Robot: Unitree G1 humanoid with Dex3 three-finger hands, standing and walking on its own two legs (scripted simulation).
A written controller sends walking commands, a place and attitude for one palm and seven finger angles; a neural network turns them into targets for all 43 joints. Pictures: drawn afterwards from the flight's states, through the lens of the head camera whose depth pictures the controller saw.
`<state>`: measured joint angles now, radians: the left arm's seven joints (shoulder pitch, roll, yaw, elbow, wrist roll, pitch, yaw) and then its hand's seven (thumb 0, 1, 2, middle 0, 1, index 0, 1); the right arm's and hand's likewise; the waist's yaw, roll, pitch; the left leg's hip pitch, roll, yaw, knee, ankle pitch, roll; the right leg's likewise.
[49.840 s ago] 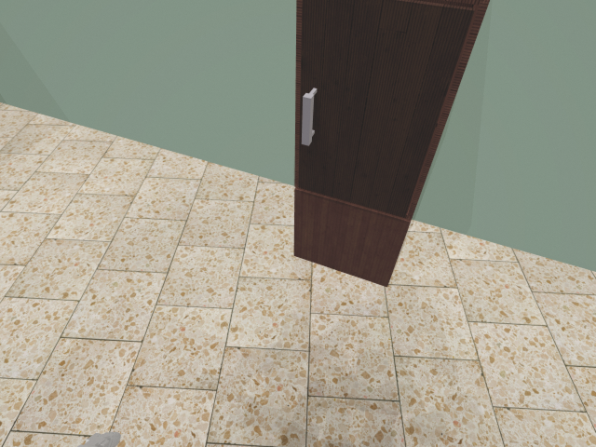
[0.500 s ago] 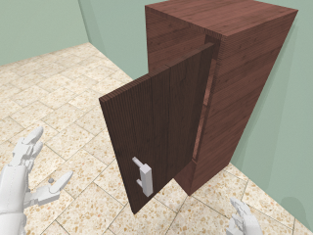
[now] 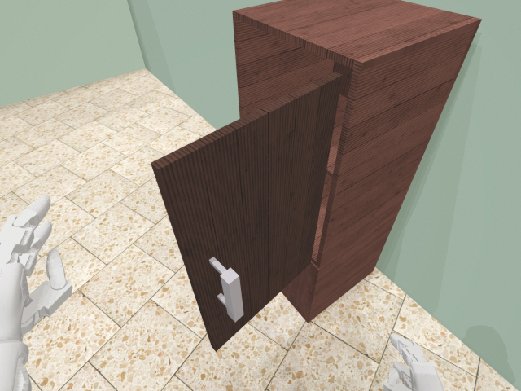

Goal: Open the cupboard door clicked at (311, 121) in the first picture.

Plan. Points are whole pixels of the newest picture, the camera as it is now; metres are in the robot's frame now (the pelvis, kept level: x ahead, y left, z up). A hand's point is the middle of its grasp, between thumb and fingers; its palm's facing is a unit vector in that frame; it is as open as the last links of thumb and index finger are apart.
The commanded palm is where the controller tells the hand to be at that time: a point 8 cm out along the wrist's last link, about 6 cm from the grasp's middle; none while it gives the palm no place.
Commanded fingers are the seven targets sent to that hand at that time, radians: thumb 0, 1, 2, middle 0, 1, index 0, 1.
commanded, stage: draw the hand back to the body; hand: left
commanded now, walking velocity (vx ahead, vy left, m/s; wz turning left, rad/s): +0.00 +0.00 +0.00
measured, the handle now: (225, 289) +0.31 +0.11 -0.06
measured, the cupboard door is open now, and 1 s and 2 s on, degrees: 98 98 98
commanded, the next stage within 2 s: step back with the hand held close in 0.06 s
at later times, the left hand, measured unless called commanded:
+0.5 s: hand (78, 281) +0.19 +0.25 +0.14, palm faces +0.31 -0.80 -0.51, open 7.4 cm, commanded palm +0.13 +0.30 +0.17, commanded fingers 0.00 0.90 0.90 -0.20 -0.30 -0.20 -0.30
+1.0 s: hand out of the picture +0.10 +0.30 +0.15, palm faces +0.52 -0.72 -0.46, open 7.4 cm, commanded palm +0.04 +0.32 +0.17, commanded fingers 0.00 0.90 0.90 -0.20 -0.30 -0.20 -0.30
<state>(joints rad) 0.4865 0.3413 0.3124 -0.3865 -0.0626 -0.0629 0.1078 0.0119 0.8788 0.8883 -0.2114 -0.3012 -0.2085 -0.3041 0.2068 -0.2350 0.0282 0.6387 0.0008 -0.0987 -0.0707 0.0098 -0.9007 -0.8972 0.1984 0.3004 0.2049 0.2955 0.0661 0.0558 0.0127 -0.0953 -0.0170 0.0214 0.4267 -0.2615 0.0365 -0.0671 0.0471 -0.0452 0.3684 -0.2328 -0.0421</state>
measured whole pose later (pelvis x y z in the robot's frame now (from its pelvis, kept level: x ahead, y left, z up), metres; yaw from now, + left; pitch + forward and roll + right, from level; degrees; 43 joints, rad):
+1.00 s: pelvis -0.09 +0.02 -0.01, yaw +2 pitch +4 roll -1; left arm 0.57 0.38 0.44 -0.53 0.00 -0.19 0.20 0.01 0.89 0.90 -0.21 -0.30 -0.21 -0.30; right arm 0.24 -0.18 0.01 0.60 -0.05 -0.09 -0.09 0.01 -0.90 -0.90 0.20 0.30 0.21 0.30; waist 0.01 -0.02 -0.05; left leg -0.44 -0.06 0.02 0.49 -0.13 0.07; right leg -0.16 0.08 0.02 0.58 -0.42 -0.01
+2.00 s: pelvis -0.33 +0.01 -0.01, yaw -1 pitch -1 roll +0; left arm 0.57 0.45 0.44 -0.50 -0.02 -0.19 0.16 0.01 0.89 0.90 -0.21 -0.30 -0.21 -0.30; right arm 0.25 -0.16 0.04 0.63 -0.01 -0.14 -0.06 0.01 -0.90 -0.90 0.20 0.30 0.21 0.30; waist -0.02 -0.04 -0.02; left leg -0.25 0.00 0.05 0.51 -0.25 0.02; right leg -0.26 0.02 -0.04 0.55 -0.31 -0.02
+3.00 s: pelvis -0.34 +0.02 +0.00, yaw +2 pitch -1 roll +0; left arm 0.26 0.21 0.02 1.05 0.01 0.01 0.02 -0.03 0.94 0.89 -0.20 -0.30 -0.20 -0.30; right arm 0.29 -0.18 -0.01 1.06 -0.02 0.01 -0.02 0.00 -0.91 -0.90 0.19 0.30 0.20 0.29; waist -0.01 0.01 0.05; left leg -0.19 0.03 0.05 0.44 -0.23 -0.01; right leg -0.20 -0.01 -0.10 0.42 -0.20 -0.03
